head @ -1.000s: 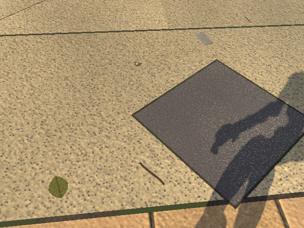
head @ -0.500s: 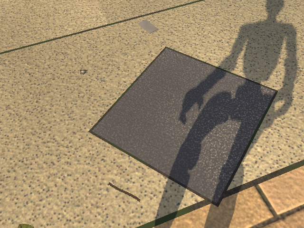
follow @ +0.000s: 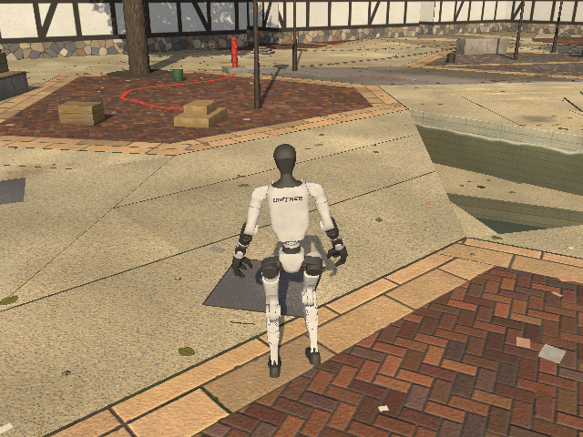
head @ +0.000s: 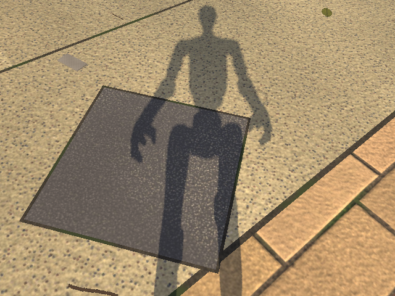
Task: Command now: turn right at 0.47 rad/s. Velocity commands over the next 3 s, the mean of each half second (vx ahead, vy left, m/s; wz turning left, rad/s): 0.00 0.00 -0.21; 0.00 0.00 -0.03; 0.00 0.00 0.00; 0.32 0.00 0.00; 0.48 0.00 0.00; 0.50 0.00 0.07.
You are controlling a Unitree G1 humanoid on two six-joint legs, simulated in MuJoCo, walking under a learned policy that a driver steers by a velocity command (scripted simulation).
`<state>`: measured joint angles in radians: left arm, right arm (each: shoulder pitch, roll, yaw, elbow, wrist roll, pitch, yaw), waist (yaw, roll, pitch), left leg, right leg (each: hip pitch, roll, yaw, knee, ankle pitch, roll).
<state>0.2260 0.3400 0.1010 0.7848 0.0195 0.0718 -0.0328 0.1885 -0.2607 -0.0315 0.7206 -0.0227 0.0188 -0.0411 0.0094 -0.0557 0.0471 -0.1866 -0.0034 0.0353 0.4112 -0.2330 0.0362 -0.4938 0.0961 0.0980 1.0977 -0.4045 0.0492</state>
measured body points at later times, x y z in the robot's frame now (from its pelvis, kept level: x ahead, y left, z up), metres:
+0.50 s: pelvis -0.01 -0.03 +0.00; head +0.00 -0.04 +0.45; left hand +0.14 +0.20 -0.12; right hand +0.03 -0.30 -0.14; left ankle -0.01 +0.11 -0.74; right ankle -0.03 -0.12 -0.75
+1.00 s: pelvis -0.01 +0.00 +0.00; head -0.01 +0.01 +0.45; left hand +0.02 +0.25 -0.16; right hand +0.00 -0.25 -0.15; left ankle -0.01 +0.10 -0.75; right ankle -0.03 -0.12 -0.75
